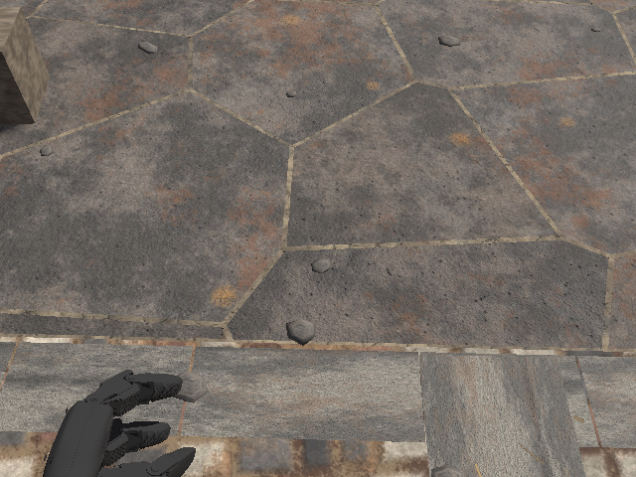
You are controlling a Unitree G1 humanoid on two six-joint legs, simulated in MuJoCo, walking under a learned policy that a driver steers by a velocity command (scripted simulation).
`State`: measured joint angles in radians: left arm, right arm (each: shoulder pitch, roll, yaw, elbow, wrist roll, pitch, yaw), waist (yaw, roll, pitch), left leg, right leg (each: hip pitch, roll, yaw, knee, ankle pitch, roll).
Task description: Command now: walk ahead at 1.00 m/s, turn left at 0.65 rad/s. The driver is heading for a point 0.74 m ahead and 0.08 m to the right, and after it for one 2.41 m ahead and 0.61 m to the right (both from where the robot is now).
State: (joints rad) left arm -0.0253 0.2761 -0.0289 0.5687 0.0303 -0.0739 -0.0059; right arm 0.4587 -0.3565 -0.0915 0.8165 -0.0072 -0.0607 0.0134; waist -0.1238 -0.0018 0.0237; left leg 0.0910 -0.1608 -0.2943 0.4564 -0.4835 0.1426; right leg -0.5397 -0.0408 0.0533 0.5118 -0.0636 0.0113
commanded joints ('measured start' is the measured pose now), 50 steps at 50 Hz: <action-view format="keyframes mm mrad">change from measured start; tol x64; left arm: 1 628 264 114 99 28 -15 51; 50 321 140 127 139 -33 82 13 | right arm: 1 -136 -21 7 -97 -24 -36 -8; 50 -206 -35 49 -154 -49 67 -56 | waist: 1 350 -145 -345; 50 108 91 -89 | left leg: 1 -453 94 34 759 427 6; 22 -186 55 407 107 328 43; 25 401 573 -527 -92 -88 175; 41 -236 315 523 164 1274 -129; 44 -630 73 504 1124 -177 -193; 50 -659 199 203 849 24 -209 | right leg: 1 835 -203 223 29 -487 -48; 2 924 -404 912 -280 -710 -172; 21 620 -179 -124 -160 1051 -123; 25 -144 88 27 987 -402 -108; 42 514 149 -177 111 190 -170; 45 890 -279 501 33 1259 -482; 50 314 -109 425 -209 410 -349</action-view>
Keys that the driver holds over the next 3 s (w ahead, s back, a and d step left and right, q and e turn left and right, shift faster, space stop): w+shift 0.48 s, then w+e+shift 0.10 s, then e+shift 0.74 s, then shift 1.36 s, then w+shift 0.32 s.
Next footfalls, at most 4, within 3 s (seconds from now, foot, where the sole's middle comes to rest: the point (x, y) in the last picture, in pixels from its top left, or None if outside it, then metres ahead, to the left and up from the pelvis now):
0.46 left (255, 422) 0.59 0.09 -0.75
0.86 right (289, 269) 0.97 -0.02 -0.75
1.42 left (231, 245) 1.07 0.12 -0.75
1.84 right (281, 296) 0.89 0.01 -0.75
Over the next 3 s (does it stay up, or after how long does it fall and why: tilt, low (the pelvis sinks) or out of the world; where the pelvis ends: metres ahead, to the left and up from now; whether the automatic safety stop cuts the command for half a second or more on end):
stays up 1.04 0.07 0.01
